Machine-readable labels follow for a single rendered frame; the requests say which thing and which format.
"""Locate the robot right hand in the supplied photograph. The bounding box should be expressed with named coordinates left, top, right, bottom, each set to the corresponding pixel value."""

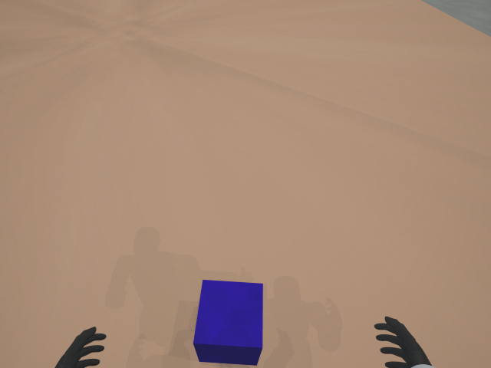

left=374, top=317, right=432, bottom=368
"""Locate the robot left hand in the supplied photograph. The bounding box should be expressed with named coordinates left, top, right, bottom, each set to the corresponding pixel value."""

left=55, top=327, right=106, bottom=368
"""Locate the carton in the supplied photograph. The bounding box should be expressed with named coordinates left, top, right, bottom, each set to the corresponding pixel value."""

left=193, top=280, right=263, bottom=366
